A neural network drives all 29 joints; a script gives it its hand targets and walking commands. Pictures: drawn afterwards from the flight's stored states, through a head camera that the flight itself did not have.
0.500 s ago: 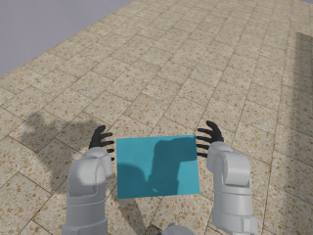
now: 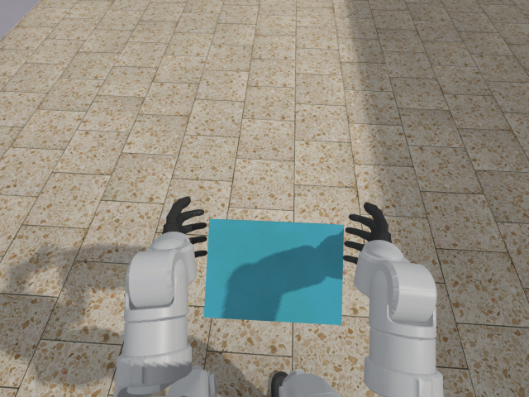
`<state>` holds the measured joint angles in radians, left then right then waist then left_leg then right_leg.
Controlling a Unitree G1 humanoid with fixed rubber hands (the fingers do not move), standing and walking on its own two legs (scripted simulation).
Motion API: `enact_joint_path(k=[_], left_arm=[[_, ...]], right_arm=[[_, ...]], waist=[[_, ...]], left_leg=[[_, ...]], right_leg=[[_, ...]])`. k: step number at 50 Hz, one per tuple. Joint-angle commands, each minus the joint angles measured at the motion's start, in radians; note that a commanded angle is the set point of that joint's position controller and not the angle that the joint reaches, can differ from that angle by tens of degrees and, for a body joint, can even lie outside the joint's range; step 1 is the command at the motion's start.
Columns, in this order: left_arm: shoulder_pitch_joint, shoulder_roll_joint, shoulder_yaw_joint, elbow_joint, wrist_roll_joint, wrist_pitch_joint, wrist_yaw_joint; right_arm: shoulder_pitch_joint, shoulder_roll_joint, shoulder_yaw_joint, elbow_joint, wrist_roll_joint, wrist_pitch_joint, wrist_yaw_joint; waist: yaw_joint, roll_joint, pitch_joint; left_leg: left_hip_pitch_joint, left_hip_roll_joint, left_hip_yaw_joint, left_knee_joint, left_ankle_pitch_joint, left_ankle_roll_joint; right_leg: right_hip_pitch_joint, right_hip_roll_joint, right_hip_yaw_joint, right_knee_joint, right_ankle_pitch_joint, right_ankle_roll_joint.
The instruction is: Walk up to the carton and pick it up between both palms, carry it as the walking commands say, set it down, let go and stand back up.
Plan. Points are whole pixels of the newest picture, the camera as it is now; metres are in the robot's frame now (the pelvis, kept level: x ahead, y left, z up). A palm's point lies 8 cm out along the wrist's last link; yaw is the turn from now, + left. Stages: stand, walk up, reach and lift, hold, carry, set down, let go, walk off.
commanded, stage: carry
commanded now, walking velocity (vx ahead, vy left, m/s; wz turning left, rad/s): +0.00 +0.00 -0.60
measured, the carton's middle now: (274, 262) +0.34 -0.03 -0.08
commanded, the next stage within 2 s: none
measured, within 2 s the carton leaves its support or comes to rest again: neither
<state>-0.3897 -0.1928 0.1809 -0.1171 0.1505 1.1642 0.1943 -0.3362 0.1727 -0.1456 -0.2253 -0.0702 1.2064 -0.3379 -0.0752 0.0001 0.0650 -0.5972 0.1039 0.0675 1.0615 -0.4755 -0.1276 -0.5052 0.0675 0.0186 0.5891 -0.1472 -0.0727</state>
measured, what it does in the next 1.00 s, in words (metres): walks backwards, turning right: left foot, then right foot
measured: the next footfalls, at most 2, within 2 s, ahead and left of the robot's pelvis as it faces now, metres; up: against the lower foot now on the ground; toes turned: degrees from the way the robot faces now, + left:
left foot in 0.20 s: +0.00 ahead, +0.10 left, +0.00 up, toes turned -3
right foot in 0.56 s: -0.06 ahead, -0.19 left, +0.00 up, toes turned -2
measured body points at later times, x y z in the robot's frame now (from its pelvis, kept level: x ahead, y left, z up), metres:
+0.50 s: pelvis -0.07 -0.03 +0.01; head -0.08 +0.00 +0.46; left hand +0.26 +0.04 +0.10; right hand +0.19 -0.24 +0.11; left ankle -0.04 +0.10 -0.72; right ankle -0.09 -0.19 -0.69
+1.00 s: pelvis -0.17 -0.06 +0.01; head -0.17 -0.05 +0.46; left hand +0.15 -0.01 +0.07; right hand +0.08 -0.29 +0.09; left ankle -0.12 +0.05 -0.72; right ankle -0.10 -0.19 -0.72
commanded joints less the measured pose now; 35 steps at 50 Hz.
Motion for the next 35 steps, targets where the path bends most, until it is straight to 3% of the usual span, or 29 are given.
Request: enact_joint_path(k=[1, 3, 4, 5, 6, 7, 8, 9, 10, 11, 12, 13, 14, 15, 17, 18, 19, 20, 21, 23, 26, 28, 29, 30, 31, 32, 33, 34, 35], left_arm=[[-0.377, -0.947, -0.643, -0.19, -0.393, 0.003, -0.319], [-0.442, -0.976, -0.677, -0.215, -0.405, 0.017, -0.319], [-0.407, -0.956, -0.68, -0.193, -0.401, 0.021, -0.317], [-0.419, -0.971, -0.706, -0.201, -0.417, 0.032, -0.318], [-0.407, -0.958, -0.705, -0.189, -0.409, 0.042, -0.327], [-0.425, -1.0, -0.727, -0.16, -0.431, 0.056, -0.336], [-0.391, -0.962, -0.71, -0.166, -0.443, 0.062, -0.344], [-0.381, -1.004, -0.726, -0.098, -0.448, 0.072, -0.349], [-0.416, -0.998, -0.73, -0.118, -0.467, 0.075, -0.356], [-0.408, -0.976, -0.715, -0.098, -0.48, 0.081, -0.366], [-0.493, -0.967, -0.746, -0.132, -0.511, 0.076, -0.37], [-0.55, -0.963, -0.74, -0.152, -0.523, 0.061, -0.379], [-0.559, -1.008, -0.745, -0.147, -0.532, 0.061, -0.376], [-0.584, -1.015, -0.717, -0.116, -0.534, 0.061, -0.373], [-0.526, -0.987, -0.685, -0.058, -0.498, 0.076, -0.363], [-0.416, -0.985, -0.664, 0.019, -0.488, 0.085, -0.368], [-0.435, -0.993, -0.673, -0.004, -0.494, 0.085, -0.37], [-0.426, -0.97, -0.685, 0.02, -0.485, 0.092, -0.368], [-0.402, -0.961, -0.667, 0.052, -0.455, 0.088, -0.367], [-0.371, -0.997, -0.663, 0.104, -0.458, 0.097, -0.362], [-0.516, -1.035, -0.663, 0.003, -0.486, 0.075, -0.356], [-0.423, -0.998, -0.636, 0.041, -0.45, 0.069, -0.35], [-0.441, -1.031, -0.638, 0.03, -0.441, 0.063, -0.35], [-0.415, -1.038, -0.604, 0.045, -0.407, 0.043, -0.35], [-0.448, -1.049, -0.599, 0.037, -0.412, 0.036, -0.348], [-0.476, -1.039, -0.617, -0.038, -0.427, 0.025, -0.346], [-0.452, -1.02, -0.59, -0.059, -0.432, 0.019, -0.347], [-0.419, -1.039, -0.59, -0.039, -0.415, 0.017, -0.347], [-0.425, -1.027, -0.583, -0.09, -0.398, 0.004, -0.339]], right_arm=[[-0.487, 1.042, 0.705, -0.028, 0.441, 0.004, 0.496], [-0.488, 1.056, 0.683, -0.001, 0.416, 0.012, 0.501], [-0.445, 1.044, 0.672, 0.05, 0.407, 0.019, 0.503], [-0.415, 1.037, 0.665, 0.04, 0.386, 0.018, 0.503], [-0.435, 1.07, 0.677, 0.035, 0.385, 0.019, 0.503], [-0.425, 1.024, 0.647, 0.016, 0.366, 0.014, 0.498], [-0.377, 1.035, 0.663, 0.062, 0.369, 0.023, 0.498], [-0.432, 1.018, 0.656, 0.002, 0.364, 0.013, 0.494], [-0.402, 1.047, 0.642, 0.038, 0.352, 0.013, 0.498], [-0.411, 1.066, 0.636, 0.07, 0.348, 0.005, 0.5], [-0.413, 1.05, 0.599, 0.087, 0.329, -0.009, 0.495], [-0.452, 1.04, 0.598, 0.064, 0.331, -0.014, 0.498], [-0.525, 1.078, 0.63, 0.006, 0.365, -0.008, 0.501], [-0.557, 1.038, 0.612, -0.002, 0.372, -0.005, 0.502], [-0.541, 1.049, 0.588, 0.049, 0.376, 0.003, 0.499], [-0.469, 1.009, 0.584, 0.095, 0.35, 0.006, 0.49], [-0.441, 1.004, 0.575, 0.126, 0.345, 0.011, 0.493], [-0.383, 0.991, 0.568, 0.165, 0.338, 0.012, 0.499], [-0.428, 1.003, 0.575, 0.153, 0.323, 0.006, 0.506], [-0.437, 0.977, 0.567, 0.146, 0.317, 0.003, 0.501], [-0.521, 1.026, 0.605, 0.113, 0.344, -0.009, 0.509], [-0.51, 1.026, 0.618, 0.15, 0.361, -0.011, 0.518], [-0.528, 1.024, 0.607, 0.152, 0.362, -0.009, 0.521], [-0.598, 1.044, 0.646, 0.134, 0.415, 0.0, 0.536], [-0.64, 1.054, 0.668, 0.082, 0.433, -0.002, 0.54], [-0.685, 1.085, 0.693, 0.036, 0.46, -0.006, 0.542], [-0.656, 1.08, 0.733, 0.038, 0.478, -0.009, 0.535], [-0.644, 1.047, 0.75, -0.009, 0.472, -0.017, 0.529], [-0.658, 1.092, 0.752, 0.006, 0.483, -0.007, 0.526]], waist=[[0.097, -0.104, -0.583], [0.095, -0.077, -0.602], [0.092, -0.135, -0.585], [0.094, -0.128, -0.556], [0.093, -0.188, -0.567], [0.089, -0.102, -0.57], [0.08, -0.198, -0.555], [0.062, -0.126, -0.55], [0.066, 0.076, -0.556], [0.073, 0.28, -0.538], [0.076, 0.377, -0.45], [0.072, 0.229, -0.401], [0.085, 0.07, -0.354], [0.086, 0.044, -0.329], [0.083, 0.082, -0.323], [0.085, 0.064, -0.35], [0.083, 0.141, -0.333], [0.068, 0.2, -0.331], [0.064, 0.2, -0.372], [0.044, 0.306, -0.345], [0.058, 0.257, -0.415], [0.056, 0.09, -0.45], [0.074, -0.226, -0.459], [0.071, -0.253, -0.447], [0.075, -0.218, -0.451], [0.068, -0.188, -0.449], [0.071, -0.161, -0.464], [0.073, -0.242, -0.478], [0.078, -0.22, -0.479]], left_leg=[[-0.003, -0.027, -0.046, -0.078, 0.015, 0.026], [0.115, -0.062, -0.047, -0.126, 0.048, 0.042], [0.132, -0.077, -0.045, -0.208, 0.036, 0.051], [0.177, -0.09, -0.04, -0.257, 0.041, 0.063], [0.24, -0.118, -0.027, -0.312, 0.027, 0.082], [0.379, -0.148, 0.0, -0.462, 0.062, 0.083], [0.476, -0.164, 0.022, -0.575, 0.033, 0.101], [0.657, -0.129, 0.026, -0.775, 0.135, 0.108], [0.722, 0.04, -0.107, -0.796, 0.162, 0.12], [0.642, 0.323, -0.392, -0.803, 0.088, 0.278], [0.543, 0.454, -0.378, -0.764, 0.315, 0.352], [0.504, 0.422, -0.286, -0.729, 0.475, 0.338], [0.464, 0.355, -0.193, -0.741, 0.528, 0.286], [0.521, 0.267, -0.095, -0.678, 0.7, 0.216], [0.542, 0.222, -0.063, -0.625, 0.866, 0.172], [0.517, 0.211, -0.033, -0.645, 0.81, 0.168], [0.52, 0.181, 0.038, -0.63, 0.754, 0.166], [0.531, 0.187, -0.005, -0.615, 0.802, 0.184], [0.491, 0.188, 0.019, -0.614, 0.75, 0.191], [0.493, 0.201, -0.017, -0.593, 0.697, 0.192], [0.427, 0.167, 0.062, -0.444, 0.632, 0.135], [0.102, 0.118, 0.072, -0.385, 0.346, 0.081], [-0.07, 0.021, 0.132, -0.236, -0.105, 0.013], [0.141, 0.067, -0.01, -0.227, -0.156, 0.038], [0.169, 0.042, 0.02, -0.235, -0.105, 0.043], [0.134, 0.023, 0.034, -0.243, -0.084, 0.045], [0.107, -0.004, 0.028, -0.181, -0.059, 0.053], [0.114, -0.005, 0.02, -0.14, -0.028, 0.069], [0.09, -0.006, 0.003, -0.167, -0.027, 0.08]], right_leg=[[0.46, -0.332, 0.419, -0.186, 0.137, -0.104], [0.383, -0.278, 0.38, -0.249, -0.055, -0.061], [0.366, -0.28, 0.393, -0.241, 0.065, -0.083], [0.319, -0.272, 0.39, -0.226, 0.14, -0.08], [0.287, -0.266, 0.397, -0.277, 0.085, -0.037], [0.255, -0.221, 0.333, -0.316, 0.056, 0.027], [0.184, -0.163, 0.353, -0.358, 0.036, 0.106], [0.102, -0.116, 0.292, -0.343, -0.014, 0.191], [0.065, -0.045, 0.212, -0.169, -0.205, 0.194], [-0.027, 0.093, 0.035, 0.243, -0.359, 0.199], [-0.174, -0.029, 0.006, 0.445, -0.404, 0.15], [-0.221, -0.039, 0.027, 0.485, -0.401, 0.135], [-0.199, -0.039, 0.04, 0.527, -0.303, 0.127], [-0.196, -0.039, 0.044, 0.513, -0.266, 0.12], [-0.202, -0.044, 0.004, 0.483, -0.253, 0.151], [-0.165, -0.054, -0.013, 0.432, -0.224, 0.153], [-0.121, -0.049, -0.052, 0.312, -0.27, 0.152], [-0.102, -0.035, -0.073, 0.266, -0.288, 0.151], [-0.029, -0.056, -0.078, 0.24, -0.277, 0.157], [-0.019, -0.053, -0.095, 0.074, -0.309, 0.162], [0.243, -0.068, -0.12, -0.223, -0.038, 0.135], [0.537, -0.214, 0.018, -0.147, 0.236, 0.091], [0.578, -0.471, 0.319, -0.222, 0.58, -0.012], [0.357, -0.46, 0.289, -0.198, 0.486, -0.091], [0.348, -0.374, 0.22, -0.183, 0.394, -0.066], [0.377, -0.35, 0.145, -0.163, 0.398, -0.051], [0.381, -0.317, 0.13, -0.204, 0.23, -0.032], [0.374, -0.308, 0.099, -0.209, 0.204, -0.039], [0.407, -0.325, 0.141, -0.209, 0.214, -0.058]])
